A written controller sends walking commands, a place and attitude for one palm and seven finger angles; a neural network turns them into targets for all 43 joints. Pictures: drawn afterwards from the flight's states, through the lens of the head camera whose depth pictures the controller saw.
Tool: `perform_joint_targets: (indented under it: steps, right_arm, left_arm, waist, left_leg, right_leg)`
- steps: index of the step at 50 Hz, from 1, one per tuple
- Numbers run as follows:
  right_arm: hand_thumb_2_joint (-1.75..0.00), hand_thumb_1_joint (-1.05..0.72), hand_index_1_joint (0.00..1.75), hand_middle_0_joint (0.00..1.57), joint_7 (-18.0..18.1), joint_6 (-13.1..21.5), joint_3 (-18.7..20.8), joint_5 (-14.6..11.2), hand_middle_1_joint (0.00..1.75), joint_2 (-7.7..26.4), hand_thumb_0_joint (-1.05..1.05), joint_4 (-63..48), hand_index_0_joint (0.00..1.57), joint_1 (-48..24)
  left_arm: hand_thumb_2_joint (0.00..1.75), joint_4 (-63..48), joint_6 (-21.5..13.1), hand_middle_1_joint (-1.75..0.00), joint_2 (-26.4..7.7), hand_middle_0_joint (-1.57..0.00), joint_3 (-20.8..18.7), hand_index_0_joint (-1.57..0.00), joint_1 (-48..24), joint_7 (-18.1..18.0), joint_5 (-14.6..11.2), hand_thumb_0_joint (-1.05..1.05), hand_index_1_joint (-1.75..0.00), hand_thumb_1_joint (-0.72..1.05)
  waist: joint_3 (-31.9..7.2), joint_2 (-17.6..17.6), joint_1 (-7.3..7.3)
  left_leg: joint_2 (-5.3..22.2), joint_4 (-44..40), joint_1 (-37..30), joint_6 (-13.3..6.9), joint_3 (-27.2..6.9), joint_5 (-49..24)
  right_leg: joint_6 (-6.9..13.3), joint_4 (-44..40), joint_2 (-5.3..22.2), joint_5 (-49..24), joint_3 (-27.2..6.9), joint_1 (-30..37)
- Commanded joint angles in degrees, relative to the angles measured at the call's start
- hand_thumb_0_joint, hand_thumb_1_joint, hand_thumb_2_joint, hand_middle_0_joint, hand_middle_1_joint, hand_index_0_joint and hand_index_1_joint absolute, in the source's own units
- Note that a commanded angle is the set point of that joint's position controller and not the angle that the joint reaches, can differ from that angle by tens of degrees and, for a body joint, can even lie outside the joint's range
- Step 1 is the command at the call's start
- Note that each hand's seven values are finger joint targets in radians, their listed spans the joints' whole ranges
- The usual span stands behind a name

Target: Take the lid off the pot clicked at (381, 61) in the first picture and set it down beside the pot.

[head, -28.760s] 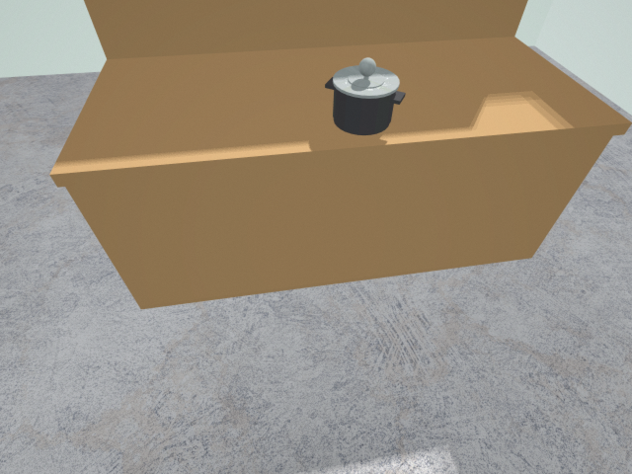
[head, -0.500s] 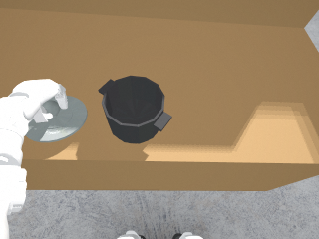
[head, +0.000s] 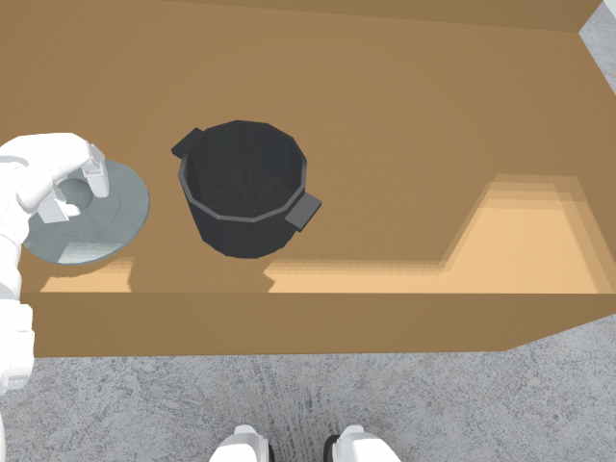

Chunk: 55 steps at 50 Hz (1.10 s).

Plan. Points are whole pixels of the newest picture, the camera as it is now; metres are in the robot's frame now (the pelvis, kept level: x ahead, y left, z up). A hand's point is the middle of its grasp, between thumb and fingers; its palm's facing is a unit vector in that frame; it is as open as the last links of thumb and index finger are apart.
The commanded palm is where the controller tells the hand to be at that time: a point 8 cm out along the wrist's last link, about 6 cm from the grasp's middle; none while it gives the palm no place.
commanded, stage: lower the lid onto the table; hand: left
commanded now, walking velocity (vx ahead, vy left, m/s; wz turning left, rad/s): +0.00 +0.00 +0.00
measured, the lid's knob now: (74, 194) +0.48 +0.31 -0.02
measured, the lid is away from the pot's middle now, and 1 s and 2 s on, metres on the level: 0.24 0.25 0.25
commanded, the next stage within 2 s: open the fingers wide in 0.18 s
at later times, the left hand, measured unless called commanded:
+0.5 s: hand (60, 198) +0.45 +0.31 +0.01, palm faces -0.46 -0.10 -0.88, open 6.9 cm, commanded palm +0.47 +0.30 +0.06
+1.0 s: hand (55, 214) +0.44 +0.32 +0.00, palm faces -0.46 -0.09 -0.88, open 8.7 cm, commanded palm +0.46 +0.30 +0.06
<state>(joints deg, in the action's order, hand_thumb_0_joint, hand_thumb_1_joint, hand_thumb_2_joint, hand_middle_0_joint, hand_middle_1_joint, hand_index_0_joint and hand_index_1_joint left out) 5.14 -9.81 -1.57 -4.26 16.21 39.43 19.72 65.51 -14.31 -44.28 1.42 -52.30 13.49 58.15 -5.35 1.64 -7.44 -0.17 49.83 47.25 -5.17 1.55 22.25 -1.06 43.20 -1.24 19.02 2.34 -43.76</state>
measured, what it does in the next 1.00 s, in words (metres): stands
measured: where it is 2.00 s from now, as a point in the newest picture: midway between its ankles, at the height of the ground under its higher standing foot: outside the picture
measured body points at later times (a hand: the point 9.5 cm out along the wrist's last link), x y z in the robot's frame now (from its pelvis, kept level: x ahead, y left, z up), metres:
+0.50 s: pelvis -0.01 +0.01 -0.01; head +0.11 +0.04 +0.43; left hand +0.47 +0.31 +0.06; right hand +0.00 -0.26 -0.12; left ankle +0.01 +0.06 -0.70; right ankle +0.01 -0.14 -0.70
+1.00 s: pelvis +0.01 +0.03 +0.00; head +0.11 +0.07 +0.44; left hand +0.46 +0.32 +0.05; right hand +0.03 -0.24 -0.11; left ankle +0.01 +0.06 -0.70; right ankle +0.01 -0.14 -0.69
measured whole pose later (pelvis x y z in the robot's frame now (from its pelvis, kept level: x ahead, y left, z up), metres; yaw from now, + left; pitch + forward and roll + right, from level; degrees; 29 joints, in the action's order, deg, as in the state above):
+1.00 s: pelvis +0.01 +0.03 +0.00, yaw +0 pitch +18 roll -6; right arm 1.4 -12.6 0.3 -3.8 15.1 39.0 19.1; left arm 59.6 -10.9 -38.1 2.9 -45.0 8.4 57.8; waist -6.1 2.3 -5.3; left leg -1.4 48.5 44.1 -7.4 2.3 22.6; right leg 0.5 40.4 -0.3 18.7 1.6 -39.9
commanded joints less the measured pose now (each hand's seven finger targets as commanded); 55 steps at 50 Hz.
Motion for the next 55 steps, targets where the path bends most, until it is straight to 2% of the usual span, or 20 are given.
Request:
perform_joint_targets:
  steps: [1, 4, 13, 14, 17, 19, 23, 25, 29, 31, 35, 38, 41, 43, 46, 48, 50, 51, 53, 55]
  right_arm:
    - [-0.90, -0.90, 0.30, 0.20, 1.4, 0.2, 3.4, 0.2, 0.30, 11.3, 0.00, -2.8, 0.20, 8.5]
    - [-0.90, -0.90, 0.30, 0.20, 1.4, 0.3, 3.2, 0.2, 0.30, 11.3, 0.00, -3.1, 0.20, 8.9]
    - [-0.90, -0.90, 0.30, 0.20, 1.7, 0.1, 3.2, 0.1, 0.30, 11.4, 0.00, -3.4, 0.20, 9.6]
    - [-0.90, -0.90, 0.30, 0.20, 0.7, 0.0, 3.8, 0.0, 0.30, 10.2, 0.00, -5.3, 0.20, 8.4]
    - [-0.90, -0.90, 0.30, 0.20, 0.0, -1.1, 4.1, 0.2, 0.30, 10.7, 0.00, -4.9, 0.20, 7.7]
    - [-0.90, -0.90, 0.30, 0.20, 0.0, -1.5, 4.2, 0.1, 0.30, 11.1, 0.00, -4.1, 0.20, 7.9]
    - [-0.90, -0.90, 0.30, 0.20, 0.1, -1.1, 3.8, -0.1, 0.30, 11.0, 0.00, -4.6, 0.20, 8.2]
    - [-0.90, -0.90, 0.30, 0.20, -0.3, -1.2, 4.2, 0.0, 0.30, 10.7, 0.00, -4.5, 0.20, 7.6]
    - [-0.90, -0.90, 0.30, 0.20, -0.6, -1.5, 4.3, 0.3, 0.30, 10.5, 0.00, -4.9, 0.20, 7.8]
    - [-0.90, -0.90, 0.30, 0.20, -0.8, -1.5, 4.4, 0.2, 0.30, 10.5, 0.00, -4.8, 0.20, 7.4]
    - [-0.90, -0.90, 0.30, 0.20, -1.2, -1.7, 4.9, 0.5, 0.30, 10.4, 0.00, -4.9, 0.20, 7.5]
    - [-0.90, -0.90, 0.30, 0.20, -1.3, -1.9, 5.1, 0.9, 0.30, 10.4, 0.00, -4.7, 0.20, 7.2]
    - [-0.90, -0.90, 0.30, 0.20, -1.4, -2.0, 5.9, 1.2, 0.30, 9.8, 0.00, -4.2, 0.20, 6.8]
    - [-0.90, -0.90, 0.30, 0.20, -1.7, -1.8, 5.7, 1.2, 0.30, 9.6, 0.00, -3.7, 0.20, 7.0]
    - [-0.90, -0.90, 0.30, 0.20, -2.5, -2.3, 5.3, 0.9, 0.30, 9.9, 0.00, -3.5, 0.20, 6.1]
    - [-0.90, -0.90, 0.30, 0.20, -3.1, -2.5, 5.9, 1.1, 0.30, 10.1, 0.00, -2.8, 0.20, 5.8]
    - [-0.90, -0.90, 0.30, 0.20, -3.2, -2.6, 6.2, 1.1, 0.30, 9.8, 0.00, -2.9, 0.20, 6.0]
    - [-0.90, -0.90, 0.30, 0.20, -3.0, -2.6, 6.2, 1.3, 0.30, 9.8, 0.00, -3.0, 0.20, 6.1]
    - [-0.90, -0.90, 0.30, 0.20, -2.5, -2.3, 5.8, 1.4, 0.30, 9.9, 0.00, -3.0, 0.20, 6.0]
    - [-0.90, -0.90, 0.30, 0.20, -2.6, -2.3, 5.8, 1.0, 0.30, 9.7, 0.00, -2.7, 0.20, 5.6]
  left_arm:
    - [1.06, -5.9, 0.7, -0.94, -15.5, -0.80, -2.6, -0.87, -21.2, -1.8, -0.3, 0.00, -0.99, 0.64]
    - [1.06, -6.3, 0.3, -0.94, -18.9, -0.80, -4.7, -0.87, -21.4, -2.0, 0.6, 0.00, -0.99, 0.64]
    - [1.06, -6.5, 1.1, -0.94, -17.7, -0.80, -2.9, -0.87, -24.4, -1.6, 0.9, 0.00, -0.99, 0.64]
    - [1.06, -3.2, 1.3, -0.94, -16.0, -0.80, -5.9, -0.87, -10.7, -1.5, 0.1, 0.00, -0.99, 0.64]
    - [1.02, -6.5, 1.4, -0.94, -13.4, -0.76, -3.6, -0.83, -13.6, -1.1, -0.9, 0.00, -0.99, 0.60]
    - [0.99, -8.0, 2.3, -0.94, -14.6, -0.74, -2.9, -0.80, -19.1, -1.8, -0.1, 0.00, -0.98, 0.57]
    - [0.94, -6.6, 2.4, -0.94, -18.3, -0.69, -5.8, -0.75, -16.2, -2.8, 0.9, 0.00, -0.98, 0.51]
    - [0.92, -7.1, 2.5, -0.93, -14.2, -0.67, -3.5, -0.72, -15.7, -2.8, 0.6, 0.00, -0.97, 0.48]
    - [0.87, -8.3, 2.1, -0.93, -15.5, -0.62, -5.4, -0.67, -14.3, -3.5, 0.6, 0.00, -0.96, 0.41]
    - [0.85, -7.0, 2.6, -0.93, -11.4, -0.60, -2.4, -0.64, -14.3, -3.8, 0.2, 0.00, -0.96, 0.38]
    - [0.81, -11.5, 2.3, -0.92, -14.3, -0.55, -5.5, -0.59, -15.0, -4.8, 0.7, 0.00, -0.94, 0.32]
    - [0.78, -15.1, 1.9, -0.91, -16.0, -0.52, -6.9, -0.55, -16.9, -5.4, 0.3, 0.00, -0.94, 0.27]
    - [0.74, -21.7, 1.4, -0.91, -12.9, -0.48, -5.5, -0.50, -19.7, -6.3, 0.1, 0.00, -0.93, 0.22]
    - [0.71, -17.2, 1.5, -0.91, -13.6, -0.46, -7.3, -0.48, -14.4, -7.0, -0.2, 0.00, -0.93, 0.19]
    - [0.69, -10.7, 2.9, -0.91, -7.2, -0.42, -2.5, -0.44, -10.8, -7.1, -1.4, 0.00, -0.92, 0.14]
    - [0.67, -16.4, 3.3, -0.90, -4.5, -0.40, 0.5, -0.41, -16.9, -6.9, -1.1, 0.00, -0.90, 0.10]
    - [0.66, -19.6, 2.9, -0.89, -7.2, -0.38, -1.8, -0.39, -17.7, -7.5, -0.1, 0.00, -0.89, 0.07]
    - [0.65, -22.2, 2.4, -0.89, -10.3, -0.37, -4.5, -0.38, -18.3, -7.8, 0.0, 0.00, -0.89, 0.05]
    - [0.62, -19.6, 2.2, -0.88, -12.9, -0.35, -6.8, -0.35, -16.2, -8.3, -0.6, 0.00, -0.89, 0.02]
    - [0.61, -15.0, 3.0, -0.88, -5.9, -0.34, -2.1, -0.34, -13.6, -8.3, -1.5, 0.00, -0.88, 0.00]
  waist:
    - [-20.6, 4.6, -1.46]
    - [-21.8, 5.0, -0.94]
    - [-22.5, 5.7, -1.72]
    - [-22.8, 6.1, 2.17]
    - [-23.0, 3.8, 0.65]
    - [-21.3, 4.0, -0.37]
    - [-21.5, 4.6, 0.87]
    - [-20.1, 5.9, 0.66]
    - [-22.1, 4.5, 1.28]
    - [-19.9, 3.1, 0.44]
    - [-23.9, 6.6, 1.81]
    - [-26.7, 7.3, 1.61]
    - [-30.0, 12.7, 1.57]
    - [-27.5, 10.6, 2.11]
    - [-20.1, 5.6, 1.36]
    - [-21.9, 9.0, 1.03]
    - [-25.6, 12.1, 1.88]
    - [-28.4, 12.0, 2.32]
    - [-28.0, 8.6, 2.24]
    - [-22.7, 6.2, 1.29]
  left_leg:
    - [0.4, -4.2, -20.9, 0.9, -3.6, -17.9]
    - [0.6, -3.6, -21.0, 0.9, -3.9, -17.5]
    - [0.9, -3.5, -21.2, 1.0, -4.7, -15.6]
    - [0.4, -4.2, -22.1, 1.8, -4.6, -17.9]
    - [0.8, -3.9, -22.6, 1.7, -4.4, -19.8]
    - [0.9, -4.7, -21.6, 1.3, -4.6, -15.3]
    - [0.7, -5.2, -22.2, 1.6, -4.7, -17.2]
    - [1.1, -5.4, -23.8, 2.1, -5.1, -18.0]
    - [1.2, -5.4, -25.2, 2.3, -5.4, -21.8]
    - [1.2, -5.5, -24.2, 2.1, -5.2, -20.0]
    - [1.7, -5.8, -29.5, 3.4, -6.5, -26.9]
    - [1.9, -5.7, -32.0, 3.5, -6.6, -30.1]
    - [2.9, -6.0, -39.6, 4.9, -8.5, -36.7]
    - [3.2, -5.7, -39.5, 5.3, -9.0, -39.5]
    - [2.6, -6.9, -32.0, 4.3, -7.7, -31.0]
    - [3.3, -7.4, -35.9, 4.7, -9.0, -31.8]
    - [3.6, -7.2, -41.0, 6.0, -10.6, -36.7]
    - [3.7, -7.1, -42.6, 6.1, -10.8, -39.0]
    - [3.1, -7.0, -40.6, 5.7, -10.1, -39.8]
    - [3.3, -7.6, -37.3, 5.2, -10.1, -35.2]
  right_leg:
    - [3.9, -4.2, -1.9, -7.5, 1.8, -0.5]
    - [4.0, -3.7, -2.0, -6.4, 1.7, -0.8]
    - [3.9, -2.8, -2.1, -4.0, 2.0, -3.5]
    - [4.7, -2.8, -2.2, -4.3, 2.7, -1.4]
    - [4.4, -3.1, -2.2, -6.5, 2.2, -1.8]
    - [4.0, -3.9, -2.1, -3.8, 2.0, -2.5]
    - [4.4, -3.5, -2.2, -4.5, 2.1, -1.3]
    - [4.5, -3.7, -2.1, -3.9, 2.5, -3.5]
    - [4.5, -3.9, -2.2, -6.0, 2.3, -1.6]
    - [4.3, -4.2, -2.2, -5.4, 2.2, -2.7]
    - [4.6, -4.0, -2.1, -7.1, 2.5, -1.8]
    - [4.4, -4.5, -1.9, -9.2, 2.0, -0.1]
    - [4.4, -5.0, -1.8, -9.7, 2.4, -1.7]
    - [4.4, -5.0, -2.0, -9.3, 2.8, -2.6]
    - [4.3, -5.8, -2.0, -7.7, 2.7, -2.5]
    - [4.4, -6.1, -1.6, -7.0, 2.4, -3.7]
    - [4.7, -6.0, -1.9, -7.5, 2.3, -3.9]
    - [4.7, -5.9, -1.8, -8.8, 2.3, -2.3]
    - [4.6, -5.8, -1.9, -10.6, 2.2, 0.0]
    - [4.2, -6.2, -1.7, -8.7, 2.5, -1.9]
